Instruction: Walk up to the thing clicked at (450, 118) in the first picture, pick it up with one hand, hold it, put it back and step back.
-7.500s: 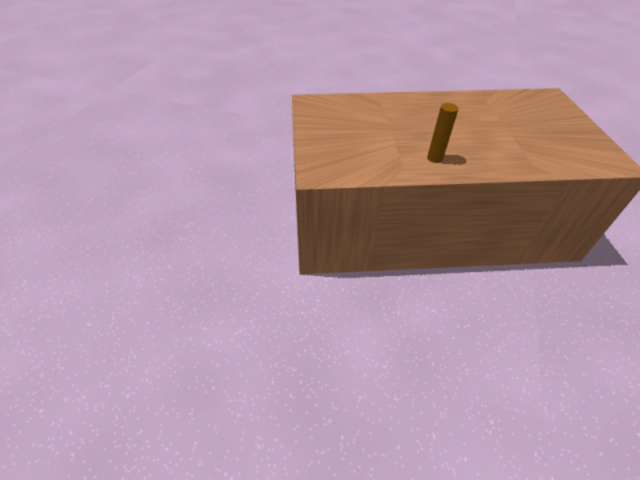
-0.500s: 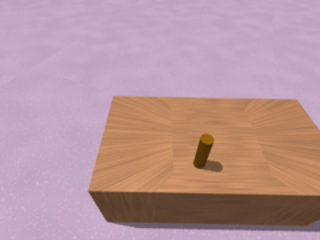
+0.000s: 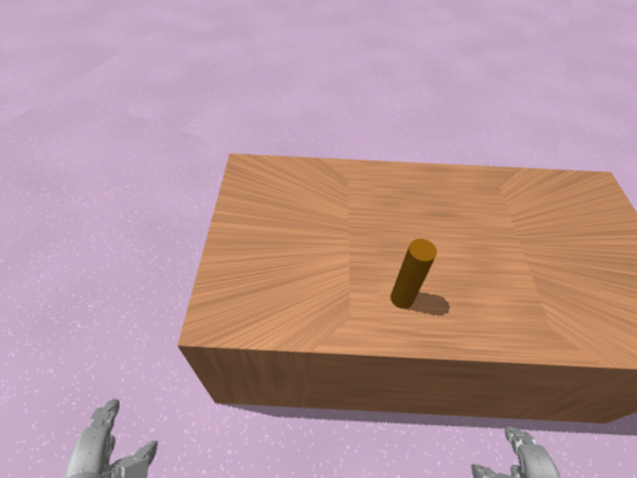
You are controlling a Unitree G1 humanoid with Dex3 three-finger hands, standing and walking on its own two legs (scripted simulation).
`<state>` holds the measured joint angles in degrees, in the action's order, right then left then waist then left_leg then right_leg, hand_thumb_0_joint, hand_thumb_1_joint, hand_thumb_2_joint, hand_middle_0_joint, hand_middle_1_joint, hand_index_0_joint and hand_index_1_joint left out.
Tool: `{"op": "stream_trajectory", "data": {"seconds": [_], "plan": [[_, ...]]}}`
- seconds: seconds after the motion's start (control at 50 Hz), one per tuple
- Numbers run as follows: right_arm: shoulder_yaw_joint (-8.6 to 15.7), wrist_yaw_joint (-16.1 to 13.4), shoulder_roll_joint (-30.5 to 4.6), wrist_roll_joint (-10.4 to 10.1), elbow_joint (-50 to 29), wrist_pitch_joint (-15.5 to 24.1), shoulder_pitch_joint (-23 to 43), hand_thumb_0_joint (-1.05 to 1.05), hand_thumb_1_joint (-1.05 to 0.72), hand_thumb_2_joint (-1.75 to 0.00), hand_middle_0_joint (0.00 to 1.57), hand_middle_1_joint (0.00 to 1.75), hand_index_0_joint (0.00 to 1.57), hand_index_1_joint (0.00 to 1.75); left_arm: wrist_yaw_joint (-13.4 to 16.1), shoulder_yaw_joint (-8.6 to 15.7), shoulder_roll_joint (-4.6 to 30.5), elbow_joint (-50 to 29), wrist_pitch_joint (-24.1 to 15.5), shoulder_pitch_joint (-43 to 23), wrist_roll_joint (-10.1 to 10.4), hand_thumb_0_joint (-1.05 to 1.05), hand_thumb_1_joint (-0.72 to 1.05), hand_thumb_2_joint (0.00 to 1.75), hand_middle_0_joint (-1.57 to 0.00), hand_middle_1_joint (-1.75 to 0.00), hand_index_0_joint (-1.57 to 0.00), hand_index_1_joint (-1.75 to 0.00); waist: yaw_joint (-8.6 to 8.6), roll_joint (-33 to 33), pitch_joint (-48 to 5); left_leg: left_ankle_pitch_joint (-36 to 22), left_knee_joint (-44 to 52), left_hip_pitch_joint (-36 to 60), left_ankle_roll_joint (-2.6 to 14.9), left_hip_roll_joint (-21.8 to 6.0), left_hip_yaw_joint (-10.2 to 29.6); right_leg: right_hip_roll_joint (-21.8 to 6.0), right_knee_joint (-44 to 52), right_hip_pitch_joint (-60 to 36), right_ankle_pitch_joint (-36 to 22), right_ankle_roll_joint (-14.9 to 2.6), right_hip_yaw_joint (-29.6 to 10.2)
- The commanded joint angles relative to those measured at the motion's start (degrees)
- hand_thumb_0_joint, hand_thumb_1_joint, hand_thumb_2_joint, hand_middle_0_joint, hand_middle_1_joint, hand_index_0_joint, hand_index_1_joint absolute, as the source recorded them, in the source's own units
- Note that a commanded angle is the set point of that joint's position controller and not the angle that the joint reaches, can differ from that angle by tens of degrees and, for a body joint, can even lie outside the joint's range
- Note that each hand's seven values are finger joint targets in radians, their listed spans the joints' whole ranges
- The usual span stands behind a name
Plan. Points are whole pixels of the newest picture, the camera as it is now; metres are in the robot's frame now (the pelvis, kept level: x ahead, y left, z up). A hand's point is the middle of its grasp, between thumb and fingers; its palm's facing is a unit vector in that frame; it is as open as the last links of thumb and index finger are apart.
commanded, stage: go down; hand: right
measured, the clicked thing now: (411, 276) +0.53 -0.20 -0.22
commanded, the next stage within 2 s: none
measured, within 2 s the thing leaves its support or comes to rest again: neither
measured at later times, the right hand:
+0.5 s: hand (504, 457) +0.18 -0.26 -0.14, palm faces +0.09 +0.94 -0.32, open 17.4 cm
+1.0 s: hand (514, 452) +0.19 -0.27 -0.13, palm faces +0.10 +0.95 -0.31, open 17.6 cm
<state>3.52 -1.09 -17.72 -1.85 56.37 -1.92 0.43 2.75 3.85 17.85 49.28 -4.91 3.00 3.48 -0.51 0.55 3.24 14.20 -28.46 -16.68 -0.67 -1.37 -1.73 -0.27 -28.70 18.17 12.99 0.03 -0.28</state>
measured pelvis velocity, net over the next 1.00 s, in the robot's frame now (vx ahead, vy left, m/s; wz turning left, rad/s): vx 0.03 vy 0.00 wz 0.00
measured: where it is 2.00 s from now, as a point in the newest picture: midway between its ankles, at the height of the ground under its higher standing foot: outside the picture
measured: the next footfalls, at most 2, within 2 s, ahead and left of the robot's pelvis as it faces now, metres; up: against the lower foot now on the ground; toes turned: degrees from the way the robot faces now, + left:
none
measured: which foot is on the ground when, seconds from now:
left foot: down 0.00-1.00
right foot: down 0.00-1.00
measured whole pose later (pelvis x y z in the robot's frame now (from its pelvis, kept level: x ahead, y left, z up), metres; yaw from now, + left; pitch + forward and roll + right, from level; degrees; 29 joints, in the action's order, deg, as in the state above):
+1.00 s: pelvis +0.03 +0.00 -0.04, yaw +0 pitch +10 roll +2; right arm 11.4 4.9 -21.3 -1.4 16.5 -23.8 -17.2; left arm 5.1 3.9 15.2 20.2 -4.0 21.0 1.5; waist -1.0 0.6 -6.9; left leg 25.9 -47.6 -31.6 -0.8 -0.6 -2.2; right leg -1.2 -50.3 34.4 25.9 0.1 -1.1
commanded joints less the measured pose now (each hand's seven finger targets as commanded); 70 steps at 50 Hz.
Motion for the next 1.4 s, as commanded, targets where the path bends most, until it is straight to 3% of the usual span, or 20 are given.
{"op": "stream_trajectory", "data": {"seconds": [0.0,0.04,0.08,0.12,0.18,0.26,0.3,0.42,0.46,0.5,0.58,0.6,0.68,0.8,0.92,1.02,1.12,1.3,1.34,1.38], "plan": [[6.94,0.96,-14.61,2.34,-1.91,-4.5,-0.31,0.0,-0.04,-0.13,0.06,0.04,0.05,0.04,0.58,5.73,10.0,-4.67,-1.12,4.88,-2.11,0.0,0.05,0.15,-0.03,-0.05,-0.04,-0.04,0.22,-2.08,-14.83,-10.77,-0.97,-0.63,1.04,1.25,-0.73,0.91,-2.04,-1.31,-9.56,-1.21,1.22],[7.72,1.7,-15.23,2.16,-7.82,-7.75,-2.22,0.0,0.09,-0.1,0.06,0.04,0.05,0.04,-0.05,6.96,12.71,-13.5,-1.22,4.2,-1.97,0.0,-0.07,0.11,-0.04,-0.05,-0.05,-0.04,0.29,-1.16,-20.13,-10.84,-0.95,1.53,1.15,1.71,-1.34,0.72,-1.6,-3.28,-9.69,-0.68,1.18],[6.4,3.05,-13.63,1.94,-11.66,-10.9,-4.23,0.0,0.17,-0.07,0.07,0.04,0.06,0.04,-1.07,4.3,7.83,-8.53,0.22,11.1,-1.39,0.0,-0.17,0.09,-0.04,-0.05,-0.05,-0.04,0.94,3.43,-12.91,-8.65,-0.37,-2.25,1.62,1.8,-1.49,0.75,-0.87,-0.23,-7.64,-0.4,1.53],[6.86,3.46,-15.0,1.69,-17.06,-12.89,-1.7,0.0,0.3,-0.07,0.05,0.05,0.05,0.05,-1.39,4.41,8.96,-14.42,-0.07,4.5,-1.12,0.0,-0.29,0.08,-0.05,-0.05,-0.06,-0.05,0.96,3.59,-11.82,-4.93,-0.41,-3.22,1.56,1.78,-1.37,0.57,-1.21,2.38,-3.85,-0.46,1.24],[6.94,3.53,-14.69,1.98,-21.89,-13.67,-0.19,0.0,0.44,-0.06,0.04,0.06,0.04,0.06,-1.51,4.29,8.26,-18.55,-0.7,2.19,-1.34,0.0,-0.42,0.06,-0.06,-0.05,-0.06,-0.05,0.56,1.97,-11.11,-1.31,-0.45,-4.42,1.53,1.61,-1.02,0.28,-1.85,4.13,0.06,-0.87,0.75],[8.01,2.95,-14.21,2.0,-26.15,-12.38,0.03,0.0,0.58,-0.05,0.02,0.06,0.03,0.06,-0.04,4.88,8.63,-22.51,-2.98,2.6,-2.24,0.0,-0.55,0.05,-0.07,-0.05,-0.06,-0.06,0.12,1.36,-15.69,-5.03,-4.09,-4.98,1.47,1.49,-0.57,-0.15,-5.62,2.7,-4.55,-0.9,-0.09],[10.29,2.72,-15.71,1.92,-27.19,-11.72,-2.62,0.0,0.58,-0.04,0.02,0.06,0.03,0.06,0.68,5.48,9.18,-24.33,-3.77,3.86,-2.73,0.0,-0.56,0.06,-0.06,-0.05,-0.05,-0.06,0.31,-0.12,-18.93,-8.03,-5.54,-3.75,1.02,1.14,-0.4,0.1,-7.87,2.74,-7.33,-0.98,-0.05],[11.99,3.19,-16.91,1.73,-32.61,-12.05,-6.63,0.0,0.59,-0.02,0.03,0.06,0.04,0.06,2.61,5.9,8.79,-25.05,-4.05,11.4,-3.14,0.0,-0.55,0.06,-0.06,-0.05,-0.05,-0.06,0.03,2.09,-20.54,-9.67,-7.97,-5.16,0.85,1.25,-0.44,0.18,-9.98,2.49,-8.88,-0.77,0.16],[10.19,3.77,-13.81,1.59,-30.85,-13.21,-9.86,0.0,0.59,-0.01,0.03,0.05,0.04,0.05,2.7,5.62,7.85,-25.03,-3.94,13.48,-2.93,0.0,-0.55,0.05,-0.05,-0.05,-0.04,-0.06,-0.73,1.09,-18.6,-9.47,-8.77,-6.64,0.92,1.6,-1.03,-0.18,-10.15,3.24,-9.23,-0.69,-0.18],[11.63,4.01,-16.56,1.74,-34.85,-13.82,-8.64,0.0,0.6,-0.02,0.03,0.05,0.04,0.06,2.74,4.76,6.87,-24.98,-3.43,13.43,-2.9,0.0,-0.55,0.05,-0.05,-0.05,-0.05,-0.06,-0.16,3.35,-17.78,-10.61,-9.23,-7.51,0.98,1.41,-0.97,0.03,-10.87,4.42,-10.48,-0.51,0.14],[9.45,5.11,-13.72,1.49,-35.41,-16.18,-9.97,0.0,0.61,-0.02,0.03,0.06,0.04,0.06,2.51,4.33,6.77,-27.4,-3.35,12.6,-2.56,0.0,-0.55,0.05,-0.05,-0.05,-0.05,-0.05,-0.52,3.83,-13.92,-6.2,-9.99,-10.15,1.26,1.88,-1.64,-0.52,-10.57,7.15,-7.17,-0.19,-0.51],[10.8,5.01,-15.63,1.48,-38.44,-16.25,-9.62,0.0,0.61,-0.03,0.02,0.06,0.04,0.06,2.46,4.5,6.93,-28.1,-3.3,12.05,-2.49,0.0,-0.55,0.05,-0.06,-0.05,-0.05,-0.06,0.18,4.71,-14.01,-6.1,-10.27,-9.93,1.32,1.81,-1.71,-0.54,-10.7,7.3,-7.46,0.01,-0.59],[10.91,5.38,-14.71,1.4,-41.24,-17.9,-13.71,0.0,0.61,-0.03,0.02,0.06,0.04,0.06,2.23,5.3,7.56,-32.02,-2.82,15.14,-2.4,0.0,-0.55,0.05,-0.06,-0.05,-0.05,-0.06,-0.6,1.86,-19.17,-12.75,-12.3,-8.74,0.73,1.82,-1.61,-0.66,-14.13,4.2,-16.8,-0.06,-0.67],[12.68,5.27,-15.98,0.89,-45.24,-19.16,-14.14,0.0,0.59,-0.03,0.03,0.06,0.04,0.06,2.49,4.72,6.76,-35.68,-2.23,15.91,-2.22,0.0,-0.55,0.05,-0.06,-0.05,-0.05,-0.05,0.35,2.61,-19.68,-11.5,-13.48,-9.63,0.7,1.65,-1.3,-0.43,-15.58,6.23,-16.14,-0.06,-0.93],[13.67,5.45,-16.47,0.67,-48.72,-19.89,-15.35,0.0,0.58,-0.03,0.03,0.06,0.04,0.06,3.07,4.07,5.91,-38.08,-2.18,17.11,-2.1,0.0,-0.54,0.05,-0.05,-0.05,-0.05,-0.05,0.23,3.87,-16.09,-3.7,-13.01,-12.29,1.01,1.6,-1.26,-0.07,-14.55,10.41,-4.73,-0.26,-0.56],[14.34,6.16,-16.38,0.17,-49.85,-20.59,-17.84,0.0,0.58,-0.03,0.03,0.06,0.04,0.06,3.39,3.73,5.76,-40.78,-2.24,18.44,-1.88,0.0,-0.54,0.04,-0.05,-0.05,-0.05,-0.05,0.4,3.61,-16.77,-3.58,-14.2,-12.89,1.09,1.8,-1.69,-0.3,-15.14,10.9,-6.28,-0.06,-1.3],[14.34,6.82,-16.24,-0.23,-52.51,-20.59,-17.3,0.0,0.58,-0.02,0.03,0.06,0.04,0.06,3.88,3.95,5.99,-43.07,-2.49,19.15,-1.7,0.0,-0.54,0.04,-0.05,-0.05,-0.05,-0.05,-0.21,3.96,-15.63,0.32,-14.15,-14.52,1.2,1.96,-1.81,-0.41,-14.53,11.65,-1.46,-0.09,-1.51],[16.99,8.13,-17.81,-1.04,-52.33,-19.76,-19.3,0.0,0.58,-0.03,0.03,0.05,0.04,0.05,5.25,3.34,5.7,-46.6,-3.26,21.82,-1.52,0.0,-0.54,0.05,-0.05,-0.05,-0.05,-0.06,-0.38,2.94,-15.84,1.47,-13.97,-14.67,0.92,1.46,-0.93,0.21,-16.18,13.37,1.3,-0.53,-0.71],[18.66,8.36,-19.91,-1.28,-56.0,-19.09,-18.12,0.0,0.58,-0.03,0.03,0.05,0.04,0.05,5.24,1.38,3.96,-46.81,-3.25,22.48,-1.61,0.0,-0.54,0.05,-0.05,-0.05,-0.05,-0.06,0.42,3.66,-17.31,-0.51,-14.03,-13.84,0.84,1.29,-0.62,0.41,-16.95,12.9,-0.58,-0.62,-0.44],[18.46,8.5,-19.12,-1.43,-55.65,-19.21,-19.24,0.0,0.56,-0.03,0.03,0.05,0.04,0.05,5.51,2.67,4.81,-46.53,-3.38,22.28,-1.64,0.0,-0.55,0.05,-0.05,-0.05,-0.05,-0.06,0.0,3.93,-16.24,-0.74,-14.28,-14.35,0.86,1.32,-0.65,0.35,-17.0,13.08,-0.79,-0.49,-0.4]]}}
